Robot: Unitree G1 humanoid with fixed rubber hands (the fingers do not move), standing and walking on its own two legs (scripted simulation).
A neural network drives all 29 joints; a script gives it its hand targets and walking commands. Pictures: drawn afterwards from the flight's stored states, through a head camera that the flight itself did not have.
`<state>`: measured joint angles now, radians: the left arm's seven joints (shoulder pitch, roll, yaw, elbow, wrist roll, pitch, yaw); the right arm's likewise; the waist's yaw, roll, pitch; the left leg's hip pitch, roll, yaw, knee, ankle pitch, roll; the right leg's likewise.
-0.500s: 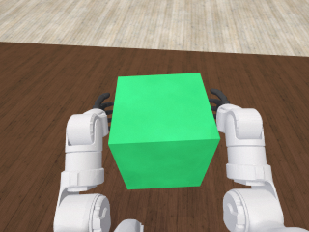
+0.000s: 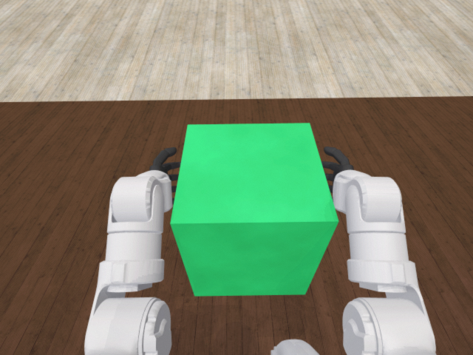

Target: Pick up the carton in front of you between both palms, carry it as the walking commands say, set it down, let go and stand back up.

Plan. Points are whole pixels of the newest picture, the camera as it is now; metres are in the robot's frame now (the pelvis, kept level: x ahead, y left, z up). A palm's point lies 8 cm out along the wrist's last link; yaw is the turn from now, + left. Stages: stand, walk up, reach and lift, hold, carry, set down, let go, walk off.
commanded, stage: carry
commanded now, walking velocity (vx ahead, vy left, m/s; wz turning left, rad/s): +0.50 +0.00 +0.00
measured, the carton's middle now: (249, 213) +0.35 -0.02 +0.02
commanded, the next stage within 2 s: none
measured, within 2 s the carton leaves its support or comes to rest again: neither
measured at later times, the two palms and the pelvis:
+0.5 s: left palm (169, 103) +0.65 +0.14 +0.05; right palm (292, 89) +0.68 -0.15 +0.05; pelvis +0.31 -0.03 -0.06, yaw +2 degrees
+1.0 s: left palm (173, 59) +0.96 +0.17 -0.01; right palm (266, 56) +0.96 -0.13 -0.01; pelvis +0.61 +0.02 -0.12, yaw +1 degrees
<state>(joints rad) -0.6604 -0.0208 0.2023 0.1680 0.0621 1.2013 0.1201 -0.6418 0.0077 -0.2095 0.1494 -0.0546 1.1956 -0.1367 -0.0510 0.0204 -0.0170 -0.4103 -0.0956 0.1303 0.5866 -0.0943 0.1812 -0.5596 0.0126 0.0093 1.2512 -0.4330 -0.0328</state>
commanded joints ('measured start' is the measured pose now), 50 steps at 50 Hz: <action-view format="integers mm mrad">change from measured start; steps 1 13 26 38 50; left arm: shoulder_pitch -687 -600 -828 -657 -771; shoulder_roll -1096 -983 -1140 -1065 -1126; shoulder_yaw -590 -677 -681 -666 -609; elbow -159 -243 -212 -171 -135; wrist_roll -367 -338 -521 -478 -435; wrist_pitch -55 -69 -38 -45 -68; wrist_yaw -184 -158 -239 -244 -212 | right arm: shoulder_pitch -840 -651 -729 -631 -814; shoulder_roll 1201 1071 1080 1022 1156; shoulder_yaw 683 707 601 648 635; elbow -169 -194 -132 -156 -127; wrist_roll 528 488 388 340 462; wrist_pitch -41 -64 -35 -31 -54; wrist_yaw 272 268 208 185 260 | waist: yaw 17 -66 78 175 32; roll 34 77 -79 -125 2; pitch -457 -429 -440 -418 -458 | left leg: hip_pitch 405 562 -272 -267 386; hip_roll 321 159 118 35 363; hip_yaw -419 -173 -137 -15 -538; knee -164 79 575 -63 -191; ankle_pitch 399 649 -296 261 30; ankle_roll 19 -48 -142 -116 72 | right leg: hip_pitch -113 -10 508 746 -140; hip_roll -38 77 -243 -87 -35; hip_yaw -7 -143 316 77 28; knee -130 -789 -843 -658 17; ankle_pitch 77 667 598 965 -2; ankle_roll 11 -37 -163 -103 -11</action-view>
